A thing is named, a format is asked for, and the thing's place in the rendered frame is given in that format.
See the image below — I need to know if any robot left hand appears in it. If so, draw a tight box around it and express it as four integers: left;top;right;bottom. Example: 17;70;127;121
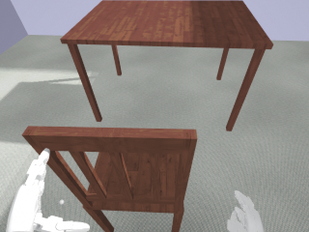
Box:
6;148;90;232

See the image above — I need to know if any chair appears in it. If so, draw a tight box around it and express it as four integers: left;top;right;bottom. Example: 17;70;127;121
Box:
22;126;198;232

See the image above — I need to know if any robot right hand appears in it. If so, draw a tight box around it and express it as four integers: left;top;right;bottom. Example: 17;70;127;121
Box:
227;190;266;232

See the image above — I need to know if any table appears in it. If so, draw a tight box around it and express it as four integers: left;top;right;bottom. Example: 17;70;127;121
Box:
60;0;273;131

